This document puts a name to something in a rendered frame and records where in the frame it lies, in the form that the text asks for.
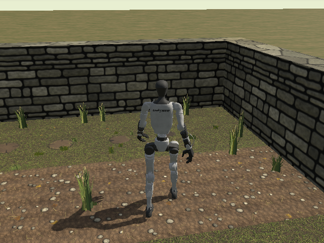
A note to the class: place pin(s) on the robot right upper arm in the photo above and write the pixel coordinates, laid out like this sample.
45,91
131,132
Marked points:
179,115

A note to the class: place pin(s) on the right robot forearm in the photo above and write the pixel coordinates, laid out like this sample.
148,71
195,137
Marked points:
185,138

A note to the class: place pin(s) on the left robot foot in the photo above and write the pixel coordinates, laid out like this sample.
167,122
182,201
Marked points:
149,212

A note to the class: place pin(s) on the robot right hand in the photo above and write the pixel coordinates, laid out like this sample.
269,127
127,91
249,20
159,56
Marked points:
190,152

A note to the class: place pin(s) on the robot left hand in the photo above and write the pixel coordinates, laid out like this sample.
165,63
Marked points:
144,135

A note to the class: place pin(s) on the robot left upper arm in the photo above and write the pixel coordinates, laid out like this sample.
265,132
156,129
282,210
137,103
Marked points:
144,113

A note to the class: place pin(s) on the left robot forearm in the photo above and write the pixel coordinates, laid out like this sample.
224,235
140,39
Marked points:
140,130

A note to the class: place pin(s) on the left robot shin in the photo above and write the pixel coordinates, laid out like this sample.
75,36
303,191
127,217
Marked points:
149,192

